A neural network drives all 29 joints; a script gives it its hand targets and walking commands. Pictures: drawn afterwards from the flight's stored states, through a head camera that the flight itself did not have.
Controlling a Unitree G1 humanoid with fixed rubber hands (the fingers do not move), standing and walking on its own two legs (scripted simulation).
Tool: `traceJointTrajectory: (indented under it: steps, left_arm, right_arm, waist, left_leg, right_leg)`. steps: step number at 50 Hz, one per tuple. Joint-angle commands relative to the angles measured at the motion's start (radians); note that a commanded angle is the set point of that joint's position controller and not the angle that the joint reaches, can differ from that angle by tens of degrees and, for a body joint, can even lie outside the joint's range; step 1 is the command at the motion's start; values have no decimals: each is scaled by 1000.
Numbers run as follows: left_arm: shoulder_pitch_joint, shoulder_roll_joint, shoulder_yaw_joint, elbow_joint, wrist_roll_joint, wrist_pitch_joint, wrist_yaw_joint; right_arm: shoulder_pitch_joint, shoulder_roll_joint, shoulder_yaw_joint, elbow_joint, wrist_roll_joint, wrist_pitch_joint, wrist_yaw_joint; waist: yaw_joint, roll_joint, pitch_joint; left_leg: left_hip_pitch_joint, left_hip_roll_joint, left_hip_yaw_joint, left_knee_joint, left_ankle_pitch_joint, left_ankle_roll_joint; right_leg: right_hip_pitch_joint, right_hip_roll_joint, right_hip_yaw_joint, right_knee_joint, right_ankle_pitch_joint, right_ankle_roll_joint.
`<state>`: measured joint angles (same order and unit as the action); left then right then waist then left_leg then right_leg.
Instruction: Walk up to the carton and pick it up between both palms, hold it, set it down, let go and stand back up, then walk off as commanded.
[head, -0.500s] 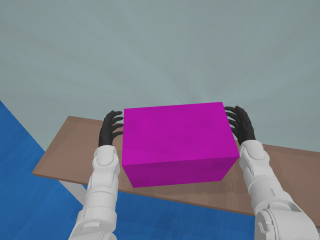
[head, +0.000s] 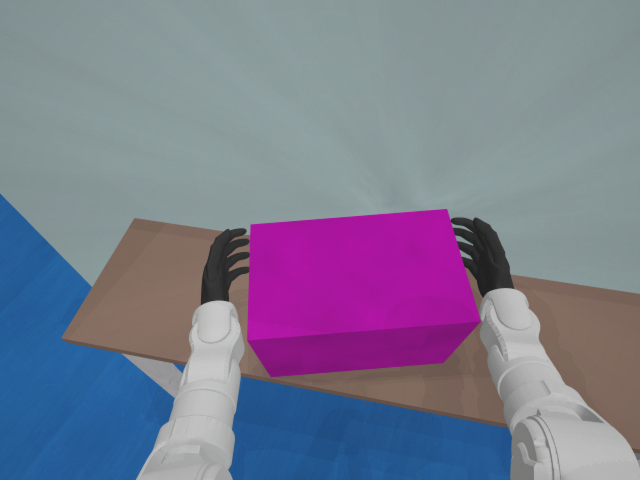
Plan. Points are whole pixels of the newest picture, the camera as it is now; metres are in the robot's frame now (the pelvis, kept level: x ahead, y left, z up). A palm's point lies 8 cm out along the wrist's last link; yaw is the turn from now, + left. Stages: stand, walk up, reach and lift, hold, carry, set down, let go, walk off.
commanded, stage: set down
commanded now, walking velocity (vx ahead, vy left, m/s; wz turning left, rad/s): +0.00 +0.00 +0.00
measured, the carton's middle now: (353, 298) +0.37 +0.00 -0.04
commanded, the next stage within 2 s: none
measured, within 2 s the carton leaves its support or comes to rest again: rests again in 0.06 s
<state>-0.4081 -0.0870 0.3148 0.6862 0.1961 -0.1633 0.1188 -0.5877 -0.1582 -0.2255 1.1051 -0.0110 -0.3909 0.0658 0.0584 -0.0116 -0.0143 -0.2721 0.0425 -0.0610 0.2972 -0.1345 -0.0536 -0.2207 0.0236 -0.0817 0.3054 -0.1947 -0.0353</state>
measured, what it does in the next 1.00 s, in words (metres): stands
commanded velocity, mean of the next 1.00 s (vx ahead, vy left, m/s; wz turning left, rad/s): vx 0.00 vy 0.00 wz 0.00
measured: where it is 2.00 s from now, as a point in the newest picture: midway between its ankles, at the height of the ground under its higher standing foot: outside the picture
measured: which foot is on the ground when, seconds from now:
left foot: down 0.00-1.00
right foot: down 0.00-1.00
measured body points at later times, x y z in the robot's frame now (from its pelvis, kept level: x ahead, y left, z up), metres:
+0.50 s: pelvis +0.00 +0.00 +0.00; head +0.06 +0.00 +0.45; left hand +0.35 +0.18 +0.01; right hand +0.39 -0.18 +0.01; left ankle +0.00 +0.16 -0.75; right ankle -0.03 -0.09 -0.75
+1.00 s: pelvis +0.01 +0.00 +0.00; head +0.07 +0.00 +0.44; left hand +0.35 +0.18 +0.00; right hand +0.40 -0.18 +0.01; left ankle +0.00 +0.16 -0.75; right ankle -0.03 -0.09 -0.75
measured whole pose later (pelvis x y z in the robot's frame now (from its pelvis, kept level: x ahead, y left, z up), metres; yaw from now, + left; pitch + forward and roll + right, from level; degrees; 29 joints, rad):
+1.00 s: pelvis +0.01 +0.00 +0.00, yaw +0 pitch +11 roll +0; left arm -0.41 -0.08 0.34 0.85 0.19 -0.43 0.12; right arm -0.60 -0.17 -0.23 1.23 -0.05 -0.55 0.05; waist 0.06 0.00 -0.07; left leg -0.36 0.04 -0.06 0.30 -0.14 -0.05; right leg -0.30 0.02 -0.08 0.31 -0.20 -0.04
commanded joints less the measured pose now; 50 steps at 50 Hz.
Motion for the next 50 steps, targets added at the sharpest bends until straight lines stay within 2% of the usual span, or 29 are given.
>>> traceJointTrajectory:
  steps: [1, 4, 8, 9, 10, 11, 13, 14, 15, 16, 17, 18, 19, 23, 24, 25, 27, 30, 34, 35, 37, 38, 42, 44, 46, 47, 48, 49, 50]
  left_arm:
    - [-451, -414, -317, -35, 24, -136, -83]
    - [-392, -412, -271, 51, 33, -155, -94]
    - [-367, -437, -325, 27, 25, -182, -91]
    - [-376, -421, -294, 31, 37, -187, -91]
    - [-402, -421, -304, 28, 28, -194, -87]
    - [-392, -402, -284, 36, 32, -209, -85]
    - [-366, -411, -279, 106, 25, -209, -104]
    - [-342, -407, -240, 146, 39, -208, -114]
    - [-361, -398, -238, 140, 29, -219, -120]
    - [-386, -370, -226, 116, 53, -221, -113]
    - [-403, -386, -229, 134, 55, -223, -120]
    - [-383, -390, -219, 137, 54, -237, -116]
    - [-383, -395, -225, 154, 48, -230, -117]
    - [-404, -383, -219, 128, 62, -244, -115]
    - [-412, -385, -228, 131, 63, -244, -109]
    - [-401, -381, -204, 165, 53, -253, -108]
    - [-370, -397, -204, 196, 74, -247, -116]
    - [-349, -411, -221, 204, 55, -267, -118]
    - [-374, -384, -213, 204, 69, -280, -114]
    - [-341, -395, -198, 238, 82, -275, -122]
    - [-349, -368, -185, 228, 83, -282, -123]
    - [-352, -381, -179, 238, 86, -285, -130]
    - [-324, -369, -167, 235, 87, -308, -135]
    - [-293, -402, -196, 241, 97, -295, -124]
    - [-348, -367, -177, 259, 67, -315, -133]
    - [-307, -376, -179, 267, 79, -321, -131]
    - [-288, -383, -162, 270, 84, -328, -137]
    - [-270, -296, -122, 316, 87, -320, -130]
    - [-258, -324, -148, 272, 73, -333, -133]
  right_arm:
    - [-500, 392, 228, -65, -122, -99, 116]
    - [-496, 407, 211, -43, -136, -117, 105]
    - [-489, 413, 231, -67, -117, -153, 104]
    - [-491, 427, 255, -51, -115, -151, 105]
    - [-496, 407, 217, -31, -131, -154, 100]
    - [-496, 426, 259, -36, -114, -156, 100]
    - [-473, 415, 219, -23, -164, -151, 92]
    - [-497, 419, 231, -23, -147, -161, 94]
    - [-510, 426, 227, -40, -157, -168, 91]
    - [-478, 430, 227, 16, -153, -154, 93]
    - [-467, 433, 195, 26, -172, -160, 95]
    - [-480, 445, 220, 20, -156, -161, 96]
    - [-458, 435, 206, 32, -163, -159, 96]
    - [-445, 417, 173, 82, -188, -162, 101]
    - [-482, 403, 168, 46, -182, -167, 103]
    - [-500, 417, 188, 31, -182, -174, 105]
    - [-464, 447, 197, 59, -177, -169, 105]
    - [-448, 432, 170, 78, -182, -182, 101]
    - [-430, 434, 171, 85, -198, -177, 101]
    - [-418, 430, 160, 129, -204, -175, 106]
    - [-430, 449, 200, 76, -193, -178, 105]
    - [-425, 446, 172, 94, -209, -180, 99]
    - [-415, 438, 191, 118, -191, -189, 99]
    - [-383, 448, 163, 142, -199, -188, 104]
    - [-425, 434, 174, 92, -212, -211, 89]
    - [-416, 448, 192, 100, -198, -216, 85]
    - [-384, 434, 176, 164, -213, -211, 87]
    - [-397, 358, 192, 138, -183, -215, 82]
    - [-373, 399, 183, 162, -190, -218, 71]
  waist:
    - [36, 46, -599]
    - [46, -3, -511]
    - [43, 45, -571]
    - [79, 26, -537]
    - [44, 17, -568]
    - [71, 13, -591]
    - [29, -27, -521]
    - [59, -34, -465]
    - [59, -49, -501]
    - [63, -16, -482]
    - [28, -16, -461]
    - [76, -23, -458]
    - [48, -17, -467]
    - [35, 0, -455]
    - [45, 8, -459]
    - [64, -20, -458]
    - [66, 24, -420]
    - [35, -7, -458]
    - [41, 20, -452]
    - [31, -1, -386]
    - [74, -18, -392]
    - [34, -22, -383]
    - [66, -8, -383]
    - [36, 39, -432]
    - [40, -49, -410]
    - [47, -22, -407]
    - [24, -23, -406]
    - [69, -34, -418]
    - [33, -37, -411]
  left_leg:
    - [76, -30, 133, 60, 347, 4]
    - [25, -28, 130, 74, 385, 8]
    - [85, -25, 124, 90, 422, -4]
    - [31, -30, 132, 81, 401, 1]
    - [51, -26, 129, 78, 381, 5]
    - [20, -28, 134, 81, 388, 7]
    - [-17, -33, 127, 59, 324, 21]
    - [-47, -33, 130, 61, 333, 23]
    - [-64, -37, 143, 63, 329, 28]
    - [-73, -37, 144, 70, 307, 27]
    - [-91, -42, 137, 52, 269, 26]
    - [-69, -35, 150, 57, 295, 26]
    - [-83, -35, 145, 51, 285, 27]
    - [-71, -34, 133, 51, 284, 23]
    - [-45, -25, 137, 45, 255, 18]
    - [-72, -29, 141, 62, 258, 30]
    - [-89, -36, 139, 71, 277, 35]
    - [-34, -31, 131, 65, 304, 26]
    - [-101, -35, 132, 75, 252, 29]
    - [-68, -33, 126, 69, 274, 33]
    - [-112, -32, 136, 68, 259, 35]
    - [-117, -40, 134, 58, 243, 41]
    - [-147, -44, 140, 48, 242, 38]
    - [-60, -31, 134, 66, 312, 25]
    - [-158, -40, 138, 79, 266, 38]
    - [-174, -44, 131, 82, 288, 41]
    - [-154, -46, 137, 66, 274, 37]
    - [-169, -42, 148, 72, 292, 38]
    - [-163, -44, 141, 70, 287, 43]
  right_leg:
    - [27, -3, -3, 51, 396, 29]
    - [41, -2, 6, 53, 452, 26]
    - [11, 5, -4, 46, 437, 15]
    - [35, -3, 6, 49, 416, 23]
    - [-3, 4, 2, 45, 408, 20]
    - [37, -9, 11, 62, 450, 25]
    - [45, -14, 13, 59, 456, 36]
    - [70, -21, 26, 64, 452, 39]
    - [80, -15, 18, 66, 436, 44]
    - [68, -24, 32, 74, 424, 41]
    - [66, -26, 21, 61, 394, 34]
    - [58, -23, 34, 61, 389, 34]
    - [59, -24, 24, 60, 408, 35]
    - [16, -21, 27, 57, 359, 26]
    - [-13, -12, 9, 47, 276, 23]
    - [9, -16, 24, 53, 287, 25]
    - [18, -32, 36, 60, 335, 22]
    - [-25, -11, 12, 41, 340, 26]
    - [-11, -27, 32, 55, 273, 21]
    - [-32, -21, 18, 46, 295, 16]
    - [16, -25, 33, 63, 280, 21]
    - [19, -31, 30, 56, 322, 32]
    - [46, -34, 39, 80, 348, 38]
    - [-31, -15, 12, 57, 331, 13]
    - [22, -24, 30, 82, 412, 41]
    - [30, -32, 42, 96, 454, 39]
    - [53, -33, 29, 92, 452, 45]
    - [49, -29, 37, 100, 480, 42]
    - [66, -32, 29, 100, 480, 41]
